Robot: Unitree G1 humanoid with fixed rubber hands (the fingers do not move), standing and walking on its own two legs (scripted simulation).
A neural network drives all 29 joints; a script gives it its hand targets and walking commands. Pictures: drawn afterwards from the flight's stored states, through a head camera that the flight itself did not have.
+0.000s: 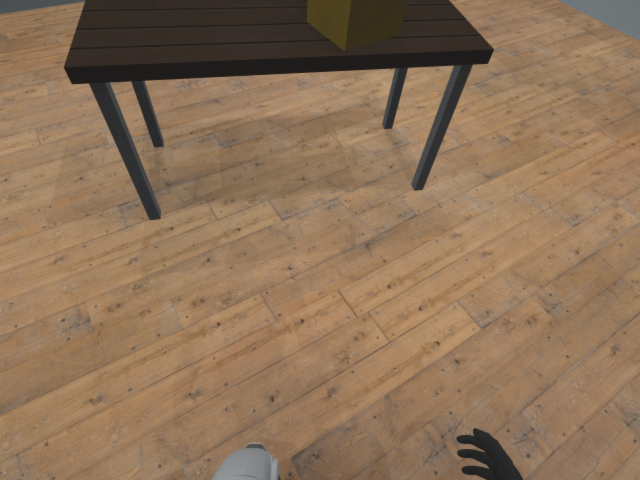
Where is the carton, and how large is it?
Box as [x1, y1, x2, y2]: [307, 0, 406, 50]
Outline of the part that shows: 307,21 342,49 347,50 398,35 406,0 308,0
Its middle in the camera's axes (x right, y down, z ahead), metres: +0.11 -0.72 +1.10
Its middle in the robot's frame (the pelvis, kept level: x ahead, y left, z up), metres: +1.34 -0.05 +0.03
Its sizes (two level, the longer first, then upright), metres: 0.210 0.200 0.250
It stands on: a table, 0.64 m high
